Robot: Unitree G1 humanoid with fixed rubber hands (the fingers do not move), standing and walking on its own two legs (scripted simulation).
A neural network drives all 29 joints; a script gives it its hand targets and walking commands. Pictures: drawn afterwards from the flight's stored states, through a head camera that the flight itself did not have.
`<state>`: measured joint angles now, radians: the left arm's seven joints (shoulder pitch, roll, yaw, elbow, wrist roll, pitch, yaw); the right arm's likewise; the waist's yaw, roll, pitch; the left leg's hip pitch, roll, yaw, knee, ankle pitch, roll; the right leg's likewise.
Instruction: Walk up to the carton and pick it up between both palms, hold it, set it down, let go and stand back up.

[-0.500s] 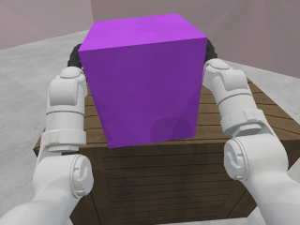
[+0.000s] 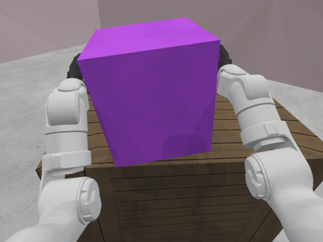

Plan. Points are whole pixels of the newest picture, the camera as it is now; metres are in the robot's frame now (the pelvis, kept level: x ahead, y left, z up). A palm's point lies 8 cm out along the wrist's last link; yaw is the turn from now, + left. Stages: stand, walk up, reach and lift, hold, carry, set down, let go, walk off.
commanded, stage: hold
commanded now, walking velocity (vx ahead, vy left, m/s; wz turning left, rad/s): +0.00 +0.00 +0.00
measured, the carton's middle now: (152, 89) +0.40 +0.00 +0.26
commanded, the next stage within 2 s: none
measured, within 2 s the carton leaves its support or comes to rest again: neither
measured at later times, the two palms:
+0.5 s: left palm (72, 76) +0.36 +0.17 +0.31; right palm (226, 61) +0.36 -0.15 +0.34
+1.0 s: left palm (69, 77) +0.35 +0.17 +0.31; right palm (223, 62) +0.37 -0.15 +0.34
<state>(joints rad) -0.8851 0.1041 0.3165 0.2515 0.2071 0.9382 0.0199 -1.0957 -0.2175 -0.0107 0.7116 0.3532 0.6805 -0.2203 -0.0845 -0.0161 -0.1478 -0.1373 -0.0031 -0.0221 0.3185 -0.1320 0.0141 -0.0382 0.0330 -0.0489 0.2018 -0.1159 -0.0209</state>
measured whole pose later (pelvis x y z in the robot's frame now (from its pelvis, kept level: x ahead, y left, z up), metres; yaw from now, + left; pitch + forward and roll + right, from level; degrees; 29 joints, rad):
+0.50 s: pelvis -0.01 +0.00 +0.00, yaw +0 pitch -3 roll -1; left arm -0.98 0.12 0.35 0.36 0.21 0.96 0.00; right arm -1.22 -0.24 -0.02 0.84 0.36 0.72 -0.23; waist -0.06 0.00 -0.18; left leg -0.15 0.00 -0.02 0.32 -0.13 0.01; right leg -0.07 0.03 -0.04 0.23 -0.12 -0.02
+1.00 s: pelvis +0.00 +0.00 +0.00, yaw +0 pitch -3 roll -1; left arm -0.95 0.13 0.34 0.30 0.21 0.99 -0.01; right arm -1.19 -0.24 0.01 0.79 0.40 0.75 -0.25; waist -0.06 0.00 -0.19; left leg -0.14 0.00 -0.03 0.32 -0.13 0.01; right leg -0.05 0.04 -0.04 0.22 -0.12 -0.02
